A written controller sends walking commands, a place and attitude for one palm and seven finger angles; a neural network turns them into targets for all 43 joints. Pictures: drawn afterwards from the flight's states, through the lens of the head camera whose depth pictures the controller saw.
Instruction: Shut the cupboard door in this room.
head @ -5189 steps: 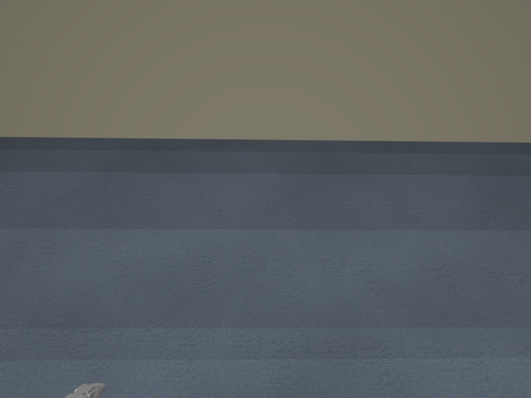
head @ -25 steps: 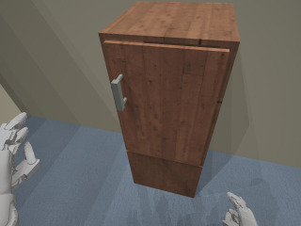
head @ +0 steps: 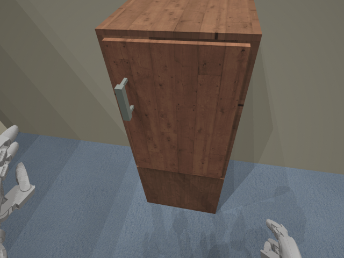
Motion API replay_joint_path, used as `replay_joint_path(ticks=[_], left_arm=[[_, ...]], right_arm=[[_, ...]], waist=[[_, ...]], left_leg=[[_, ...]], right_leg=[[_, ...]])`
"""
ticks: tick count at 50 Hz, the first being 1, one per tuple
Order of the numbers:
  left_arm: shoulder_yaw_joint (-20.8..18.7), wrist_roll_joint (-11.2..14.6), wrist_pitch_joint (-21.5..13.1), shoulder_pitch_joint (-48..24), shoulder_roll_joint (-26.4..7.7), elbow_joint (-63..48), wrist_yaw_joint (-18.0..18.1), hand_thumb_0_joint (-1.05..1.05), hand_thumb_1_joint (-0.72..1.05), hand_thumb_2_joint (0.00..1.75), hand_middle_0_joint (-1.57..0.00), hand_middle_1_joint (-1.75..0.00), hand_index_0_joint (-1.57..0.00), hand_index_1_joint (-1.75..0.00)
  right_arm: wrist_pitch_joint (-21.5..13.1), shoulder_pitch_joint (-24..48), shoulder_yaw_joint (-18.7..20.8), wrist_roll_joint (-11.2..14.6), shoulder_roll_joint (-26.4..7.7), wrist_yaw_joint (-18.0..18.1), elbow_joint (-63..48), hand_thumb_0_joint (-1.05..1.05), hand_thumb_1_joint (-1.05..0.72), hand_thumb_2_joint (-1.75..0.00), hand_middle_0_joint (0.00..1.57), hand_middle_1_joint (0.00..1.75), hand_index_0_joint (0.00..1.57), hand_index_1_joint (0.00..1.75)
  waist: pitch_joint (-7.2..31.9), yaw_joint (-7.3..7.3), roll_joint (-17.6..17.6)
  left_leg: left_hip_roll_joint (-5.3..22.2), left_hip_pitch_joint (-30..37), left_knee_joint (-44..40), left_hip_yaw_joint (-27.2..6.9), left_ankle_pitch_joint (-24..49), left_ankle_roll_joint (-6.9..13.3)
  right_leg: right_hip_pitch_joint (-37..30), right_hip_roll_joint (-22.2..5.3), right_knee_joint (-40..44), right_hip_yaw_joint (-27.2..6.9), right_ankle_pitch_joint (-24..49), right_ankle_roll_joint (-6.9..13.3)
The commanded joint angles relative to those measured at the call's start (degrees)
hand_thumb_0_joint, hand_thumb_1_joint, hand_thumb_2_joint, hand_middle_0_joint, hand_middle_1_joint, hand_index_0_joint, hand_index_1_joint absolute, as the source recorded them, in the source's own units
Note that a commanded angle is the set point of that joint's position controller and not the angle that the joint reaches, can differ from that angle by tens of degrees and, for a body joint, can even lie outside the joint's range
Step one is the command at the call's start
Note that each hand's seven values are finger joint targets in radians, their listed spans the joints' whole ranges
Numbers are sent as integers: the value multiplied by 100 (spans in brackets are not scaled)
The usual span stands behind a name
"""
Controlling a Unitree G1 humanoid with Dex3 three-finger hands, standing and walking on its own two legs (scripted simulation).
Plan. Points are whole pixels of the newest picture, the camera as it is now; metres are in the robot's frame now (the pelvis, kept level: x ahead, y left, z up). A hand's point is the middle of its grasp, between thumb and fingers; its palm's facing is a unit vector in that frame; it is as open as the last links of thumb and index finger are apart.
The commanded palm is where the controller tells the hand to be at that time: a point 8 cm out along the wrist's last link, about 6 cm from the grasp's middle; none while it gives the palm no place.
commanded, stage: step back with the hand held close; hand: left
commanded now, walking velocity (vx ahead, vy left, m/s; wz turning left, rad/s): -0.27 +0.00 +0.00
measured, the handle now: (126, 99) +0.54 +0.19 +0.09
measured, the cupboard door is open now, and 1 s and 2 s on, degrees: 0 0 0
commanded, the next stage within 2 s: stop stepping back and stand still in 1.14 s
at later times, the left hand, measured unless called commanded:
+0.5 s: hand out of the picture +0.13 +0.28 +0.16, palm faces +0.48 -0.75 -0.46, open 7.4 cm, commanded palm +0.07 +0.31 +0.18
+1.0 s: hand out of the picture +0.07 +0.27 +0.16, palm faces +0.43 -0.79 -0.44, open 7.4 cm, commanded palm +0.00 +0.30 +0.18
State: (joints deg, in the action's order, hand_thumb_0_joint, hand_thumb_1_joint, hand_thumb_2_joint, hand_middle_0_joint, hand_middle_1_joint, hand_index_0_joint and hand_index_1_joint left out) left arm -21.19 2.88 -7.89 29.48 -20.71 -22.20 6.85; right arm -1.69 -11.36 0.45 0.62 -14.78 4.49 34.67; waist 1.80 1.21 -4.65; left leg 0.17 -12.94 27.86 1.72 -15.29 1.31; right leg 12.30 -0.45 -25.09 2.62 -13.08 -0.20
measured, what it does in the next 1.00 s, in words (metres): walks backwards: right foot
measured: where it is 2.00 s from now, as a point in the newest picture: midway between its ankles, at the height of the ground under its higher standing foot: outside the picture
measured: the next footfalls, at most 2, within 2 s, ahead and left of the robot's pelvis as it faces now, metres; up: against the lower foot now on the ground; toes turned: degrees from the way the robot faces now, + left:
right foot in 0.82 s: -0.08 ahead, -0.12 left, +0.00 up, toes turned +6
left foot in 1.16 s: -0.05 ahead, +0.10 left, +0.00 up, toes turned +1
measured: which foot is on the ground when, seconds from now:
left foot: down 0.00-1.00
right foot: down 0.00-0.72, up 0.74-0.80, down 0.82-1.00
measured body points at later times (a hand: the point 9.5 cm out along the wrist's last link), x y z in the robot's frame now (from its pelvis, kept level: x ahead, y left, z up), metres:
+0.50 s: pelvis -0.07 +0.01 -0.02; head -0.07 +0.01 +0.43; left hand +0.10 +0.31 +0.18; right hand +0.09 -0.23 -0.10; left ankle -0.01 +0.10 -0.74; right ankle +0.00 -0.12 -0.74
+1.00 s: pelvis -0.14 +0.00 -0.02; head -0.11 +0.03 +0.43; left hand +0.04 +0.31 +0.18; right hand +0.05 -0.23 -0.09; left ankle -0.01 +0.10 -0.74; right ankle -0.12 -0.12 -0.74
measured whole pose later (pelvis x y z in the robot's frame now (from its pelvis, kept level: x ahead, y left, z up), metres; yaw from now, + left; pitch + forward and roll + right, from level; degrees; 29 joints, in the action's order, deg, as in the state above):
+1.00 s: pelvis -0.14 +0.00 -0.02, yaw +1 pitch +2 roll -3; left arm -24.8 2.3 -15.4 29.9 -24.4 -30.1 8.3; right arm -6.8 -9.4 -0.3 -0.6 -11.4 3.8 36.4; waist -0.7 0.4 -0.3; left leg 2.0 -29.5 31.7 -0.4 -4.3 1.6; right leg 19.0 5.2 -32.2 -2.3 -15.1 0.0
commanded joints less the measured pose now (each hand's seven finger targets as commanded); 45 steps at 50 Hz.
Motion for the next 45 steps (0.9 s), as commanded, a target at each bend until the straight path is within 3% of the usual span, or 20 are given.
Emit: replay_joint_path(ticks=[1,6,9,16,17,21,24,26,27,29,31,33,35,36,37,39,41,43,44,45], left_arm=[[-1041,63,-378,-111,-1475,-1351,190,0,90,90,-20,-30,-20,-30],[-1062,62,-381,-11,-1469,-1417,227,0,90,90,-20,-30,-20,-30],[-960,47,-403,12,-1340,-1381,261,0,90,90,-20,-30,-20,-30],[-1143,-104,-643,-166,-1447,-1580,342,0,90,90,-20,-30,-20,-30],[-1030,-120,-676,-192,-1290,-1567,339,0,90,90,-20,-30,-20,-30],[-1128,-201,-788,-437,-1394,-1684,365,0,90,90,-20,-30,-20,-30],[-1004,-227,-829,-532,-1259,-1615,393,0,90,90,-20,-30,-20,-30],[-1139,-216,-856,-558,-1481,-1635,430,0,90,90,-20,-30,-20,-30],[-960,-174,-854,-539,-1322,-1645,444,0,90,90,-20,-30,-20,-30],[-977,-145,-879,-585,-1434,-1784,506,0,90,90,-20,-30,-20,-30],[-1166,-120,-886,-363,-1625,-1773,553,0,90,90,-20,-30,-20,-30],[-1083,-116,-948,-303,-1493,-1883,545,0,90,90,-20,-30,-20,-30],[-1258,-181,-1019,-148,-1464,-1895,534,0,90,90,-20,-30,-20,-30],[-1307,-177,-1035,-106,-1520,-1805,501,0,90,90,-20,-30,-20,-30],[-1279,-153,-1069,-12,-1450,-1806,448,0,90,90,-20,-30,-20,-30],[-1297,-166,-1072,102,-1414,-1724,373,0,90,90,-20,-30,-20,-30],[-1345,-194,-1132,53,-1448,-1671,295,0,90,90,-20,-30,-20,-30],[-1116,-65,-1216,-41,-1321,-1804,256,0,90,90,-20,-30,-20,-30],[-1055,-14,-1235,-162,-1365,-1915,264,0,90,90,-20,-30,-20,-30],[-1088,-25,-1239,-249,-1440,-1989,272,0,90,90,-20,-30,-20,-30]], right_arm=[[-116,616,279,7,-581,132,-1085,0,-90,-90,20,30,20,30],[-16,540,299,23,-590,161,-1198,0,-90,-90,20,30,20,30],[-28,470,278,35,-585,147,-1219,0,-90,-90,20,30,20,30],[-230,376,283,3,-663,154,-1207,0,-90,-90,20,30,20,30],[-263,330,260,14,-617,149,-1196,0,-90,-90,20,30,20,30],[-418,264,285,-28,-668,146,-1137,0,-90,-90,20,30,20,30],[-502,169,274,-38,-601,116,-1086,0,-90,-90,20,30,20,30],[-526,158,300,-78,-603,93,-1006,0,-90,-90,20,30,20,30],[-526,121,236,-81,-474,62,-959,0,-90,-90,20,30,20,30],[-517,112,228,-82,-466,20,-867,0,-90,-90,20,30,20,30],[-483,173,247,-98,-517,38,-843,0,-90,-90,20,30,20,30],[-478,187,218,-59,-546,58,-899,0,-90,-90,20,30,20,30],[-560,265,260,-47,-664,109,-934,0,-90,-90,20,30,20,30],[-594,318,296,-61,-648,137,-948,0,-90,-90,20,30,20,30],[-636,301,316,-89,-595,132,-925,0,-90,-90,20,30,20,30],[-697,322,335,-123,-621,103,-907,0,-90,-90,20,30,20,30],[-761,388,357,-170,-699,83,-866,0,-90,-90,20,30,20,30],[-819,273,281,-167,-566,35,-697,0,-90,-90,20,30,20,30],[-838,314,268,-163,-539,31,-647,0,-90,-90,20,30,20,30],[-842,368,284,-193,-560,40,-604,0,-90,-90,20,30,20,30]], waist=[[917,-29,117],[818,-33,151],[574,-67,233],[249,-99,-158],[210,-125,-164],[215,-118,-230],[111,-149,136],[85,-151,569],[112,-177,825],[183,-220,905],[237,-225,603],[178,-242,118],[310,-178,-874],[354,-129,-975],[498,-112,-822],[395,-99,-473],[199,-107,-571],[419,-163,-288],[741,-163,-317],[1041,-133,-490]], left_leg=[[475,143,-270,-369,2519,7],[564,-397,-401,-463,1983,38],[598,-927,-538,-551,1053,105],[741,-2365,-1075,-859,-1481,344],[808,-2584,-1152,-940,-1719,386],[849,-2955,-1086,-975,-2143,441],[625,-2920,-547,-779,-2226,366],[332,-2213,127,-588,-1869,198],[218,-1830,439,-519,-1425,91],[112,-1153,864,-413,-1000,2],[156,-960,529,-485,-871,15],[476,-1594,-373,-926,-1376,128],[1208,-3013,-1655,-1712,-2458,459],[1436,-3111,-1851,-1968,-2290,525],[1542,-2928,-1685,-1939,-1919,576],[1414,-3098,-1291,-1657,-1660,601],[1249,-3346,-1231,-1482,-1900,561],[990,-2103,-840,-1279,-221,351],[917,-1366,-624,-1078,734,252],[945,-1154,-600,-971,1001,224]], right_leg=[[-423,-423,-202,-389,2314,68],[-510,-356,-375,-450,1961,38],[-454,-344,-340,-536,1313,30],[-835,-138,-641,-545,281,-33],[-934,-110,-792,-516,243,-38],[-1049,-33,-1027,-580,148,-40],[-663,-261,-609,-891,-400,57],[255,-600,209,-1382,-1218,258],[648,-867,500,-1481,-1416,388],[1288,-1110,827,-1457,-1637,507],[1395,-896,736,-1157,-1483,399],[870,-427,197,-673,-1482,159],[-721,280,-1397,-297,-577,-61],[-890,449,-1811,-263,-223,-91],[-917,441,-1865,-349,-107,-75],[-1111,438,-1631,-517,165,-47],[-1234,429,-1380,-634,365,-28],[-489,249,-831,-766,909,60],[-192,165,-684,-806,1200,56],[-283,168,-729,-793,1254,3]])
